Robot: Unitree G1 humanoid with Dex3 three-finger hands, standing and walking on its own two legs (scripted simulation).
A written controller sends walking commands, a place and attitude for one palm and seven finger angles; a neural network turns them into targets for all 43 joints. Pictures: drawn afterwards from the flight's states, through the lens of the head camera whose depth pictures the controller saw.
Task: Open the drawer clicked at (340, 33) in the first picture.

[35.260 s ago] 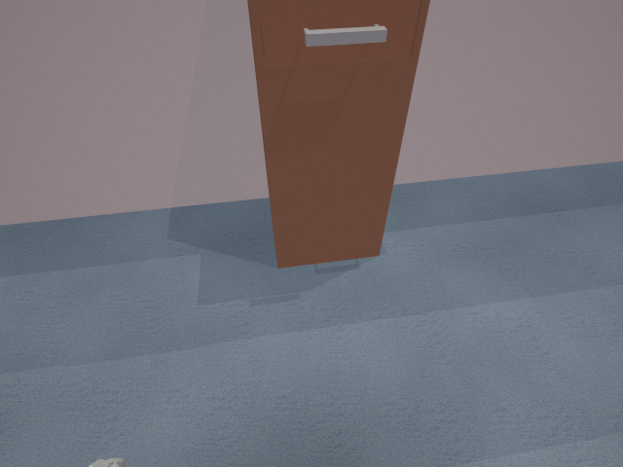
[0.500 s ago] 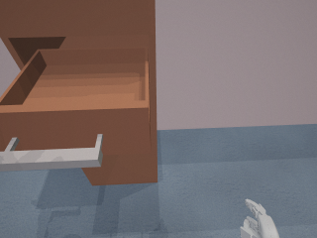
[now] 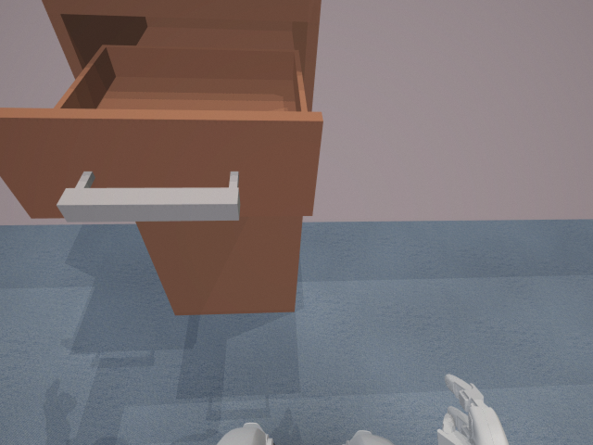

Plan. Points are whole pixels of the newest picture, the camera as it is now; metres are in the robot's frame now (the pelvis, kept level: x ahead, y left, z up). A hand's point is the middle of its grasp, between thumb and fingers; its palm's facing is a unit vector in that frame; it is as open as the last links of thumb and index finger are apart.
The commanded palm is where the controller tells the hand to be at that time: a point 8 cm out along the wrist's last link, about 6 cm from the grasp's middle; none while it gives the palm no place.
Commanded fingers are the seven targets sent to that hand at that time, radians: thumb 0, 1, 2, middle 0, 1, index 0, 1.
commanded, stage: step back with the hand held close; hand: left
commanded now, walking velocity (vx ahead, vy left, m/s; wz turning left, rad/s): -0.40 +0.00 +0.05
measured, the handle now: (158, 191) +0.36 +0.20 +0.18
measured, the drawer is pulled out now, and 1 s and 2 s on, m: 0.30 0.30 0.30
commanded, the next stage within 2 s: stop stepping back and stand still in 0.08 s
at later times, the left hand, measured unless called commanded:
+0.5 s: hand out of the picture +0.08 +0.27 +0.37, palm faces +0.64 -0.74 -0.23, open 7.4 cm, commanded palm +0.01 +0.30 +0.35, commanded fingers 0.00 0.90 0.90 -0.20 -0.30 -0.20 -0.30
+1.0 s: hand out of the picture +0.06 +0.28 +0.35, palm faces +0.62 -0.74 -0.27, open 7.4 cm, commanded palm -0.02 +0.31 +0.35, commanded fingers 0.00 0.90 0.90 -0.20 -0.30 -0.20 -0.30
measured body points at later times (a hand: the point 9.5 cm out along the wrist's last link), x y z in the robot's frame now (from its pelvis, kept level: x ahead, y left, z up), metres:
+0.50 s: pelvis -0.12 +0.02 +0.02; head -0.11 +0.05 +0.47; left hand +0.05 +0.31 +0.38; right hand +0.04 -0.22 -0.06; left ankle -0.03 +0.10 -0.71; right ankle -0.15 -0.11 -0.69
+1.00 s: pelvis -0.15 +0.03 +0.01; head -0.17 +0.03 +0.46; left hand +0.02 +0.31 +0.36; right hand +0.00 -0.20 -0.08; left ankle -0.09 +0.16 -0.71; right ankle -0.16 -0.05 -0.71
